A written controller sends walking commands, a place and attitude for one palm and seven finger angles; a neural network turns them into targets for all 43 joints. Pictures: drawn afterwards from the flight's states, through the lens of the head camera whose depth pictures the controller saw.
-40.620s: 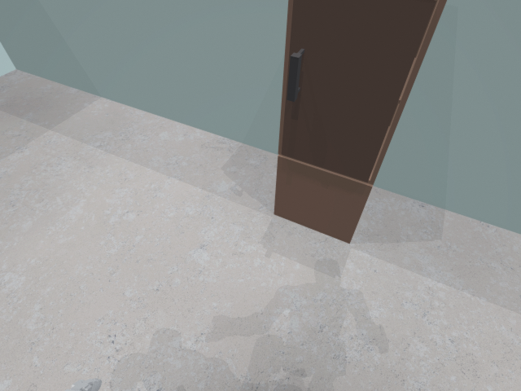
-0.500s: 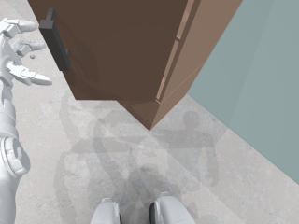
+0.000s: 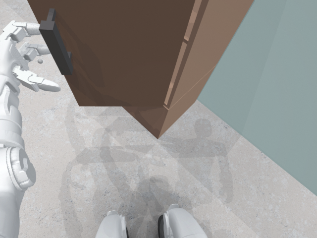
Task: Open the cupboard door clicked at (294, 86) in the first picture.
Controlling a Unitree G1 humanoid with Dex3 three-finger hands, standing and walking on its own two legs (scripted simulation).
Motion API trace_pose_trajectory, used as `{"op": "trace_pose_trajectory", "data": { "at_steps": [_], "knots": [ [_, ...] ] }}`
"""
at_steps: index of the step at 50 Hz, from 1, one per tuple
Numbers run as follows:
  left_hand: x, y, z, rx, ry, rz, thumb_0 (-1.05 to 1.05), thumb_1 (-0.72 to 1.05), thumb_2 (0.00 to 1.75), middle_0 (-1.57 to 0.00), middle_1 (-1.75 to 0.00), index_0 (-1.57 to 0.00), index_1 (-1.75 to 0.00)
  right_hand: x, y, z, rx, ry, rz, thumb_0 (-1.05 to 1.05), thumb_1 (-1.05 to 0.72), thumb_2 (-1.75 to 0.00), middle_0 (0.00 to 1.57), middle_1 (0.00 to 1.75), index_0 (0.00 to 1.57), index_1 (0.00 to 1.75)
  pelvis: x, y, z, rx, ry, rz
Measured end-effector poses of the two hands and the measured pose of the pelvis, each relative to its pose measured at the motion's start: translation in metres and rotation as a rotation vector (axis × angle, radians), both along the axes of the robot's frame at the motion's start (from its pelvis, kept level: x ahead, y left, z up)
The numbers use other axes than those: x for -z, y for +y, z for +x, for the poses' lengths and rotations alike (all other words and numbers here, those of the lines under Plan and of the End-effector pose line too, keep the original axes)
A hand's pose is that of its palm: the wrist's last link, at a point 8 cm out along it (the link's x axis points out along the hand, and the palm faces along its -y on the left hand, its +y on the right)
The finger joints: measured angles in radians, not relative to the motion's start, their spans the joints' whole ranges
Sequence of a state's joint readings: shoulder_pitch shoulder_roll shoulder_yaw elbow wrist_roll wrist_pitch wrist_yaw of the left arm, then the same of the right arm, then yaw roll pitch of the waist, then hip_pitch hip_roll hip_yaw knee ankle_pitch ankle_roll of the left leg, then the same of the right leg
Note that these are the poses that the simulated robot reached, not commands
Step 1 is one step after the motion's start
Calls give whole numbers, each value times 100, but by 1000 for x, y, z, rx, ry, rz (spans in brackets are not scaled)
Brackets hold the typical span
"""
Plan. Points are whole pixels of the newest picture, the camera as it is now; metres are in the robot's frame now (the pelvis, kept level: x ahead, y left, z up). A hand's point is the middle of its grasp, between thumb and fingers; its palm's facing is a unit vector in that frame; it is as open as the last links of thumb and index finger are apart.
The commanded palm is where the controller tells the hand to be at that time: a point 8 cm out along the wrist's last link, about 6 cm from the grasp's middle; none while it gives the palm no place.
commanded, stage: slide the fingers in behind the handle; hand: left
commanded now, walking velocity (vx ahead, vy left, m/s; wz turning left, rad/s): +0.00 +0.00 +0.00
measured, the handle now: (60, 44) +0.57 +0.20 +0.08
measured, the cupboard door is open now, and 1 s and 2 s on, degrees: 46 46 46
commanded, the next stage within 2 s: close the thumb around the handle in 1.22 s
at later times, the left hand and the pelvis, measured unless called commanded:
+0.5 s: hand (55, 62) +0.51 +0.20 +0.08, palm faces -0.04 -1.00 +0.00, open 14.0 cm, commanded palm +0.49 +0.23 +0.08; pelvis +0.00 +0.00 +0.00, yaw +0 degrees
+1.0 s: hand (67, 61) +0.51 +0.17 +0.08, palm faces -0.02 -1.00 -0.02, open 14.1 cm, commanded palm +0.50 +0.21 +0.08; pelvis +0.00 -0.01 +0.00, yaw +1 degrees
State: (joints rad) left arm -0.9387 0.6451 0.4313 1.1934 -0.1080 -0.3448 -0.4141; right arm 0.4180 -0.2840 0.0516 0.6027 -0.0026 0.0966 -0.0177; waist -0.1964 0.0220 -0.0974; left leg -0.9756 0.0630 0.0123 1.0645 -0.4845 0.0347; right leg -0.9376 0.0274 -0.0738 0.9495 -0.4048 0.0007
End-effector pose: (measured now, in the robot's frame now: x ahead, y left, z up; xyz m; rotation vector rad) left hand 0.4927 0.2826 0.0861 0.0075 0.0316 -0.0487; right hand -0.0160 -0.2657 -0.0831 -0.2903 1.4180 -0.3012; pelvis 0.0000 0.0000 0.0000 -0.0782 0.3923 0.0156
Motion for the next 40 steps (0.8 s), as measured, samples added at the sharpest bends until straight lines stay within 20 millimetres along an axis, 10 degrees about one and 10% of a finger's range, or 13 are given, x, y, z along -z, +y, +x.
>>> {"op": "trace_pose_trajectory", "data": {
  "at_steps": [40],
  "knots": [
    [1,-54,-1,-32,-11,10,-1,-50,30,-30,-120,-29,-120,12,1,17,-12,-64,64,0,-91,-90,20,30,20,30,-1,-6,2,-2,-20,21]
  ]
}}
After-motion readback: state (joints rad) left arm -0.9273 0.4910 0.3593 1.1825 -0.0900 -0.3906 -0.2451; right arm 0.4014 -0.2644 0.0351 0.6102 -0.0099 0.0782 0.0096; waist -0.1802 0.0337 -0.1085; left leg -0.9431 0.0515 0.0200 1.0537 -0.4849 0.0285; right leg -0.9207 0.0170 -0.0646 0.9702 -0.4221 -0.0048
